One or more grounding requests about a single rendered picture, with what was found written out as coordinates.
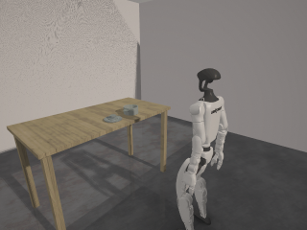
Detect robot head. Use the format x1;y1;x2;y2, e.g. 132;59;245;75
197;68;221;103

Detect robot right hand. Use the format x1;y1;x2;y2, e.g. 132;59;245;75
210;150;224;170

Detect robot right foot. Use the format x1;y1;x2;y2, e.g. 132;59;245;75
193;208;211;225

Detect robot left hand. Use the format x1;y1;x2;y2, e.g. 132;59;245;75
181;172;197;196

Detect left robot forearm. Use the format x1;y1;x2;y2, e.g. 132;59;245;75
187;136;203;174

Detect right robot forearm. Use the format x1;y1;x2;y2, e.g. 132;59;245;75
215;128;227;152

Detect lid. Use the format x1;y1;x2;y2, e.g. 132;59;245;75
104;115;123;123

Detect robot left upper arm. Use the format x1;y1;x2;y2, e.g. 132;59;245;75
189;102;206;145

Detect table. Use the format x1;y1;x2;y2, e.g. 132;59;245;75
7;97;171;230

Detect robot right upper arm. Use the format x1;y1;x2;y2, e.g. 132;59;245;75
216;96;228;131

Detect pot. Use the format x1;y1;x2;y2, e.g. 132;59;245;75
123;104;138;116

